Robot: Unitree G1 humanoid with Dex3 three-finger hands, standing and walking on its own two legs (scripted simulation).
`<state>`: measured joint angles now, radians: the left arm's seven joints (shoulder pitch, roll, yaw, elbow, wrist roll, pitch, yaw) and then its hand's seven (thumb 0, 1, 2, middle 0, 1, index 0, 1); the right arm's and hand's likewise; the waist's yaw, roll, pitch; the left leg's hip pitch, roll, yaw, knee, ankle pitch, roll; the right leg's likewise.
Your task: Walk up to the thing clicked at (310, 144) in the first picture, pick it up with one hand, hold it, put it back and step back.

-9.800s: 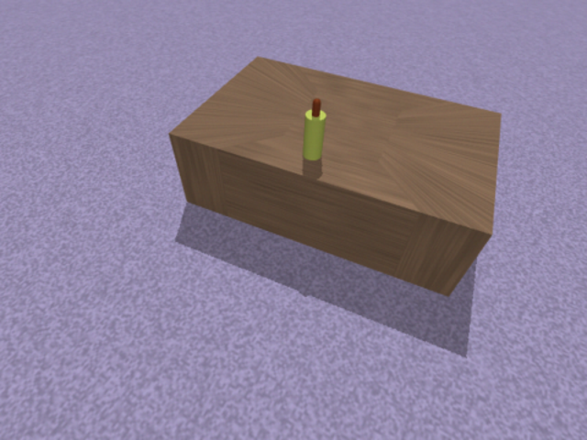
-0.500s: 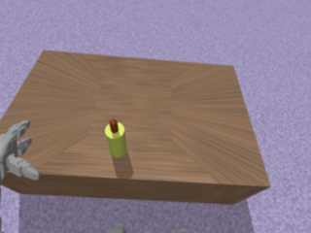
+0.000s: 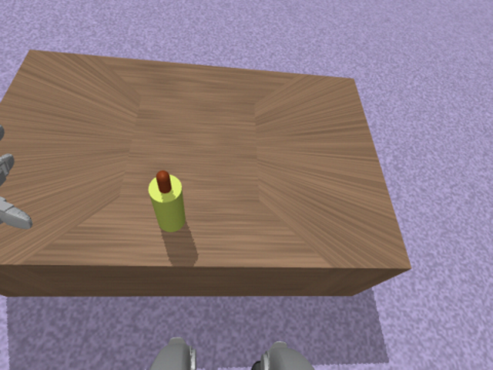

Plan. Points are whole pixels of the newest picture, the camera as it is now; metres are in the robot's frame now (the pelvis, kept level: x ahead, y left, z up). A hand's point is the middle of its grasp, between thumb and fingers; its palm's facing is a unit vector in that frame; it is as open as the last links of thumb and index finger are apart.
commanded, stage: go down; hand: left
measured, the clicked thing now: (167, 199) +0.49 +0.16 -0.21
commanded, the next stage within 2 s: none
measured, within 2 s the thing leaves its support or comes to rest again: neither
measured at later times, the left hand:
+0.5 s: hand (9, 169) +0.41 +0.35 +0.03, palm faces +0.12 -0.99 -0.09, open 17.5 cm
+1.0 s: hand (10, 157) +0.43 +0.36 +0.03, palm faces +0.12 -0.99 -0.06, open 17.3 cm
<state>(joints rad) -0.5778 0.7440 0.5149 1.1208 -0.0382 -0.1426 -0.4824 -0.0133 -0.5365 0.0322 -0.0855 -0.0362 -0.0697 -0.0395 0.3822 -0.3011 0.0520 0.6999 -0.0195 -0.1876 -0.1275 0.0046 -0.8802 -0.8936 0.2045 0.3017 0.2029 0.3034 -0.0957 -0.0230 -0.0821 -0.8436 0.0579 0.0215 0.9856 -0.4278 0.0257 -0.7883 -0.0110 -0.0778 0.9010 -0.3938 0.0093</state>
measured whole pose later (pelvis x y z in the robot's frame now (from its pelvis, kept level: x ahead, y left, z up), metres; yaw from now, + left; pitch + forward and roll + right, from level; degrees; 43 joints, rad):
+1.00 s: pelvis +0.01 +0.00 -0.01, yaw +0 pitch +20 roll -4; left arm -0.70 0.83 0.58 1.21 -0.07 -0.20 -0.55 -0.01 -0.51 0.06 -0.08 -0.04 -0.06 -0.06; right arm 0.37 -0.31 0.07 0.71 -0.03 -0.16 -0.11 0.00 -0.89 -0.90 0.20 0.30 0.20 0.30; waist -0.12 -0.02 -0.09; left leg -0.95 0.06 0.01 1.06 -0.46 0.03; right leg -0.88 -0.01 -0.09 0.95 -0.42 0.01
